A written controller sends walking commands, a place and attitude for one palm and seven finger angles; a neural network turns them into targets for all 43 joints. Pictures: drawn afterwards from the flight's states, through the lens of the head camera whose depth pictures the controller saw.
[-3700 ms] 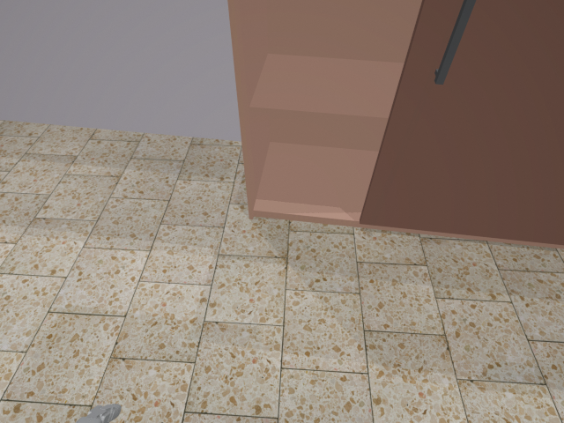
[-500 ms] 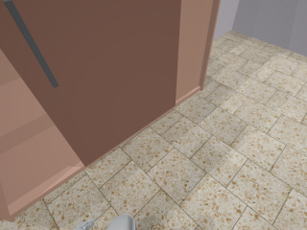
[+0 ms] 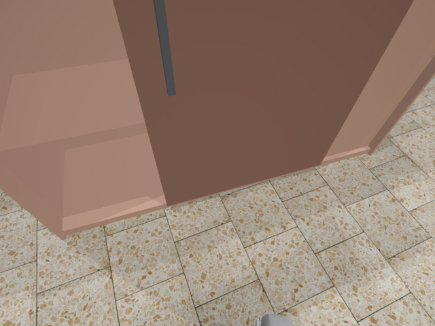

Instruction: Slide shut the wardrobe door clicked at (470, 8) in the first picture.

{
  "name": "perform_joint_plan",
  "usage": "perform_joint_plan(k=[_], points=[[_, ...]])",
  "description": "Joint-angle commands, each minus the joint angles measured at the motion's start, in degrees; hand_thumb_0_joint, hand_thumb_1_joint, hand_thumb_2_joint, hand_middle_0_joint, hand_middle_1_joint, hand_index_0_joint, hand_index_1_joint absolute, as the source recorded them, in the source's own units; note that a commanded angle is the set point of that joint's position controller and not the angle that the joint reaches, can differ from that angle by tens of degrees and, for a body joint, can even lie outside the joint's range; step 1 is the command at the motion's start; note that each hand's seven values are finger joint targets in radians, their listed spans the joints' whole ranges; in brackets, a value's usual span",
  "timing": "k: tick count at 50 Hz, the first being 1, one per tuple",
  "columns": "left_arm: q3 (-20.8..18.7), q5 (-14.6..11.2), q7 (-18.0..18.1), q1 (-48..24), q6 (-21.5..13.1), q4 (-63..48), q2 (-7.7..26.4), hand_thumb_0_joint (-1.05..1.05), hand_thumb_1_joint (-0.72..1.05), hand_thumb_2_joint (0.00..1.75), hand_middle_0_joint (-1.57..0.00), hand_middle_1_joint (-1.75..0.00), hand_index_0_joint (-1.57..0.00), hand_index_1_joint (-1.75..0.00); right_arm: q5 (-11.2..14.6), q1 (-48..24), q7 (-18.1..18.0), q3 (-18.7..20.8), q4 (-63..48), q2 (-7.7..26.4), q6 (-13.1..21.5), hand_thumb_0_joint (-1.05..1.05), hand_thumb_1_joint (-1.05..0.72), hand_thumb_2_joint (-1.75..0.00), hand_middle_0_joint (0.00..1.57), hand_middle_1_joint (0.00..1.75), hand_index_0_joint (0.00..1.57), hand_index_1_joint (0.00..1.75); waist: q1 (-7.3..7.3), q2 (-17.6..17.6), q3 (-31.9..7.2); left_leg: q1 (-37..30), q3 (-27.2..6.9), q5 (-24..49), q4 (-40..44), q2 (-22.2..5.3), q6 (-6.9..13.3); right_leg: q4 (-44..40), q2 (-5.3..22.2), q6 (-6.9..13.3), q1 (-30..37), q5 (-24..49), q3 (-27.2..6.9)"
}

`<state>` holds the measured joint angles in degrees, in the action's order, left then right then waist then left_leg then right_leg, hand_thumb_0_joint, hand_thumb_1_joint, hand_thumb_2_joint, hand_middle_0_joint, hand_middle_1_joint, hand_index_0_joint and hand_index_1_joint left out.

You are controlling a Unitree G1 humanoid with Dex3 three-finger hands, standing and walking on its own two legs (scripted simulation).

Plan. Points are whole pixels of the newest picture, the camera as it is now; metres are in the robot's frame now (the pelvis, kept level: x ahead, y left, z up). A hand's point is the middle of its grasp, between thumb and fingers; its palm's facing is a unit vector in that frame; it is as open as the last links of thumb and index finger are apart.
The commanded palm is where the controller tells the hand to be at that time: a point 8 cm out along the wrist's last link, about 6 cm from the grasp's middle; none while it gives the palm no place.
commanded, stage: turn to face it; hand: right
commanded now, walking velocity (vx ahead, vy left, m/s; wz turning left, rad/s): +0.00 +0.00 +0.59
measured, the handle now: (162, 33) +0.70 +0.19 +0.16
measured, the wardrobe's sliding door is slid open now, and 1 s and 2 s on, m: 0.49 0.49 0.49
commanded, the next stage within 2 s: take the last steps up to it in 0.48 s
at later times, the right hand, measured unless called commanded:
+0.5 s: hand (335, 324) +0.17 -0.23 -0.16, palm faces -0.23 +0.95 -0.22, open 7.3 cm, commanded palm none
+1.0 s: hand out of the picture +0.11 -0.19 -0.18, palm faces -0.27 +0.95 -0.16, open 7.3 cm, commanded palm none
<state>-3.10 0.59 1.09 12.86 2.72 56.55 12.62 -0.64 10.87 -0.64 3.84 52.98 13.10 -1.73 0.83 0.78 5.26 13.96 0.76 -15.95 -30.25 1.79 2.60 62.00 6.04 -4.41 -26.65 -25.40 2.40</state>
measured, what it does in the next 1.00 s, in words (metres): steps on the spot, turning left: right foot, then left foot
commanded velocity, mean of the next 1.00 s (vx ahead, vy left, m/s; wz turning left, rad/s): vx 0.13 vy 0.03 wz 0.27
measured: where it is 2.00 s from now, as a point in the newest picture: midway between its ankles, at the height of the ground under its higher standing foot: (201, 313)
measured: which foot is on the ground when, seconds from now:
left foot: down 0.00-0.20, up 0.22-0.58, down 0.60-1.00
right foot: up 0.00-0.18, down 0.20-0.60, up 0.62-1.00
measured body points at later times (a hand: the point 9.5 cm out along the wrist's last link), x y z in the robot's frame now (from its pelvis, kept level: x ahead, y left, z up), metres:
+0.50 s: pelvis +0.02 -0.05 +0.01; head +0.06 -0.06 +0.45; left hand +0.01 +0.19 -0.14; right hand +0.18 -0.28 -0.14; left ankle -0.04 +0.06 -0.69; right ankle +0.06 -0.16 -0.73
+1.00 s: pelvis +0.07 -0.02 +0.00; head +0.08 -0.03 +0.45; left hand +0.04 +0.23 -0.14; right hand +0.12 -0.24 -0.16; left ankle -0.03 +0.06 -0.73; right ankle +0.14 -0.12 -0.72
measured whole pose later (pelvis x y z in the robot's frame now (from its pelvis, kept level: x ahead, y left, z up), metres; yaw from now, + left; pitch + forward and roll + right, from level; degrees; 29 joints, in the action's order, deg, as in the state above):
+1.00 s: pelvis +0.07 -0.02 +0.00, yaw +20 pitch +0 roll +2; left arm -3.0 1.4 -0.8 12.8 -0.1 58.7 10.7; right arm -1.3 20.4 0.2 2.8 62.1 9.6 1.1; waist -1.0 -0.3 0.5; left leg 4.4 2.9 -18.7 -23.4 2.1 2.0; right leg 40.7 5.2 -1.7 -21.2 -20.0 5.3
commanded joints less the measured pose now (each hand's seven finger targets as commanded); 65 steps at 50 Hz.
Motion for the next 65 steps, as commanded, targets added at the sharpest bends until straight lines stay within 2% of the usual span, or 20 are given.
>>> perform_joint_plan(k=[1,8,9,10,11,17,23,28,29,30,31,36,45,50,51,52,53,56,59,65], points=[[-0.82,0.14,0.21,-0.48,-1.3,-5.31,3.79,0.0,0.9,0.9,-0.2,-0.3,-0.2,-0.3,-0.61,0.19,0.0,2.79,-3.91,11.17,1.22,0.0,-0.9,-0.9,0.2,0.3,0.2,0.3,-0.69,-7.51,-6.87,-3.89,-13.22,29.84,8.73,-12.61,8.35,-7.4,-1.11,-1.25,-0.73,2.48,0.14],[-1.1,-0.42,0.75,3.16,-2.78,-6.42,5.14,0.0,0.9,0.9,-0.2,-0.3,-0.2,-0.3,-0.35,-3.61,0.24,3.51,-5.83,11.8,0.05,0.0,-0.9,-0.9,0.2,0.3,0.2,0.3,1.57,-10.2,-8.57,0.62,-17.16,25.57,1.29,-9.65,4.15,-32.83,-4.12,-0.08,14.27,11.22,1.86],[-1.29,-0.24,0.95,5.02,-3.43,-6.01,7.29,0.0,0.9,0.9,-0.2,-0.3,-0.2,-0.3,0.09,-3.13,0.23,3.0,-6.38,9.33,-0.18,0.0,-0.9,-0.9,0.2,0.3,0.2,0.3,2.12,-4.68,-9.79,4.96,-15.09,19.17,-3.8,-6.15,1.62,-40.53,-0.47,1.08,21.57,16.49,-1.2],[-2.2,0.4,0.8,5.56,-3.64,-6.65,12.48,0.0,0.9,0.9,-0.2,-0.3,-0.2,-0.3,0.46,-0.73,0.63,2.44,-7.27,5.6,-0.49,0.0,-0.9,-0.9,0.2,0.3,0.2,0.3,1.44,12.31,-10.09,14.5,-7.78,-4.25,-14.44,1.24,-2.31,-43.98,13.03,6.01,26.19,24.83,-15.74],[-2.3,0.67,0.48,4.69,-3.12,-8.08,14.44,0.0,0.9,0.9,-0.2,-0.3,-0.2,-0.3,-0.06,1.09,0.66,2.37,-7.53,5.38,-0.4,0.0,-0.9,-0.9,0.2,0.3,0.2,0.3,0.81,17.74,-9.04,16.43,-3.05,-20.6,-27.24,1.36,-3.84,-45.99,21.35,11.71,21.6,24.65,-21.8],[-0.55,0.9,1.15,-1.57,-3.75,-8.8,7.94,0.0,0.9,0.9,-0.2,-0.3,-0.2,-0.3,-0.35,0.45,2.08,2.3,-4.88,4.79,-1.48,0.0,-0.9,-0.9,0.2,0.3,0.2,0.3,-1.17,9.33,-5.29,14.99,-1.28,-8.11,-35.38,-3.57,-5.56,-45.47,11.13,11.12,16.52,27.55,-4.08],[-1.92,1.02,0.77,4.86,-3.29,-4.7,9.51,0.0,0.9,0.9,-0.2,-0.3,-0.2,-0.3,-0.3,-3.67,1.82,0.92,-5.54,2.3,-0.98,0.0,-0.9,-0.9,0.2,0.3,0.2,0.3,2.28,9.25,-8.25,10.09,3.03,-11.7,-17.04,-3.52,-5.09,-41.65,13.15,12.9,24.01,38.62,-2.06],[-2.27,0.47,0.16,3.3,-2.67,-3.28,9.6,0.0,0.9,0.9,-0.2,-0.3,-0.2,-0.3,-0.2,2.39,1.18,0.88,-2.66,3.12,0.25,0.0,-0.9,-0.9,0.2,0.3,0.2,0.3,-0.84,8.59,-9.66,-3.49,4.92,2.99,3.73,-2.66,-3.32,-34.68,11.46,8.65,18.33,32.9,2.39],[-2.04,0.03,-0.08,3.72,-2.66,-3.21,7.69,0.0,0.9,0.9,-0.2,-0.3,-0.2,-0.3,-0.5,4.81,0.73,1.2,-1.85,5.62,0.84,0.0,-0.9,-0.9,0.2,0.3,0.2,0.3,-1.79,2.75,-10.71,-10.47,-0.25,10.28,10.21,-7.03,-2.11,-29.14,9.09,5.57,13.28,25.23,4.16],[-0.84,-0.09,-0.48,4.05,-2.42,-4.36,3.03,0.0,0.9,0.9,-0.2,-0.3,-0.2,-0.3,-1.02,5.78,0.06,2.2,-1.08,11.43,1.57,0.0,-0.9,-0.9,0.2,0.3,0.2,0.3,-1.99,-14.94,-10.15,-19.1,-16.05,20.22,13.99,-20.34,2.95,-19.02,2.26,1.48,-2.27,0.22,9.71],[-0.51,0.33,-0.04,-0.48,-1.46,-5.4,3.37,0.0,0.9,0.9,-0.2,-0.3,-0.2,-0.3,-0.19,8.51,-0.08,2.1,-0.59,12.22,1.22,0.0,-0.9,-0.9,0.2,0.3,0.2,0.3,-4.87,-13.6,-9.18,-12.48,-18.21,18.21,14.79,-24.43,7.86,-10.64,0.53,1.06,-3.45,-9.97,3.03],[-1.18,1.33,-1.28,0.85,-2.06,-1.53,3.99,0.0,0.9,0.9,-0.2,-0.3,-0.2,-0.3,-0.35,2.92,-0.14,0.93,0.38,5.37,2.82,0.0,-0.9,-0.9,0.2,0.3,0.2,0.3,-0.61,-8.34,-2.14,-6.32,-9.96,1.01,18.28,-14.92,6.72,-0.63,1.54,1.01,-6.9,5.1,0.55],[-0.91,1.01,-1.77,-4.56,-3.63,-2.94,1.89,0.0,0.9,0.9,-0.2,-0.3,-0.2,-0.3,-0.94,10.61,0.25,0.9,5.72,5.68,4.27,0.0,-0.9,-0.9,0.2,0.3,0.2,0.3,-2.86,-7.47,0.02,-8.45,-13.58,-1.28,19.31,-16.43,9.9,-14.76,0.28,2.08,-4.9,3.44,2.03],[-0.47,0.82,-1.02,4.72,-5.2,0.51,1.82,0.0,0.9,0.9,-0.2,-0.3,-0.2,-0.3,-0.39,8.0,0.62,0.79,7.12,5.39,3.97,0.0,-0.9,-0.9,0.2,0.3,0.2,0.3,2.09,-3.73,-1.32,2.31,-8.34,-1.8,10.08,-11.07,5.83,-33.31,-2.78,3.23,17.96,11.31,5.29],[-0.93,1.01,-0.37,9.77,-5.77,2.33,4.66,0.0,0.9,0.9,-0.2,-0.3,-0.2,-0.3,-0.14,8.56,0.98,0.39,6.87,3.01,3.83,0.0,-0.9,-0.9,0.2,0.3,0.2,0.3,4.02,3.61,-2.92,9.4,-5.76,-1.33,0.32,-7.53,3.85,-37.5,0.8,4.67,27.84,7.48,0.1],[-2.2,1.83,0.08,16.45,-6.13,3.81,10.61,0.0,0.9,0.9,-0.2,-0.3,-0.2,-0.3,0.18,8.64,1.54,-0.14,5.67,-0.33,3.77,0.0,-0.9,-0.9,0.2,0.3,0.2,0.3,5.95,17.5,-4.92,19.22,1.77,-10.16,-16.48,-0.91,0.48,-45.68,15.84,9.73,33.53,0.75,-19.66],[-2.41,1.62,0.55,18.8,-5.75,4.05,12.64,0.0,0.9,0.9,-0.2,-0.3,-0.2,-0.3,-0.51,5.94,1.53,0.04,3.73,1.38,3.73,0.0,-0.9,-0.9,0.2,0.3,0.2,0.3,6.59,17.2,-4.89,22.82,0.76,-16.72,-28.73,-0.52,0.03,-52.12,22.63,13.17,31.1,-3.5,-29.62],[-0.33,1.11,1.08,9.38,-6.27,2.14,5.43,0.0,0.9,0.9,-0.2,-0.3,-0.2,-0.3,-1.21,3.86,2.39,0.46,5.4,1.12,3.13,0.0,-0.9,-0.9,0.2,0.3,0.2,0.3,2.08,3.87,3.15,22.07,-2.5,-4.67,-36.55,-7.19,-0.88,-53.73,17.48,12.42,17.56,3.22,-16.91],[0.38,0.67,1.22,8.36,-7.3,2.68,2.5,0.0,0.9,0.9,-0.2,-0.3,-0.2,-0.3,-1.1,8.85,2.23,0.27,7.6,-1.23,2.15,0.0,-0.9,-0.9,0.2,0.3,0.2,0.3,-0.72,6.93,0.37,18.66,-0.51,1.9,-34.26,-7.02,-2.65,-51.76,11.29,10.34,18.18,21.96,-3.37],[0.04,0.77,1.03,12.47,-7.17,5.25,2.8,0.0,0.9,0.9,-0.2,-0.3,-0.2,-0.3,-0.78,1.9,2.16,-0.23,5.58,-1.54,2.04,0.0,-0.9,-0.9,0.2,0.3,0.2,0.3,0.4,6.68,1.2,20.36,2.78,3.92,-21.21,-7.85,-3.25,-49.36,10.34,11.78,22.89,36.86,1.4]])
